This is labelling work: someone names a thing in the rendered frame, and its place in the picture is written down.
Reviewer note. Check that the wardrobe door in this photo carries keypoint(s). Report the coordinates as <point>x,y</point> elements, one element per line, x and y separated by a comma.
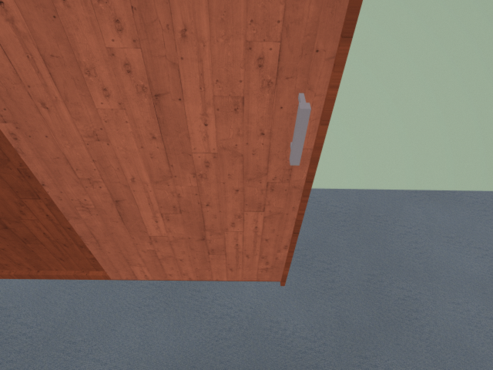
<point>34,233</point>
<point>161,128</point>

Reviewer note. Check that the handle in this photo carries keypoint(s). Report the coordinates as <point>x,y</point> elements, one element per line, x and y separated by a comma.
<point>300,130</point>

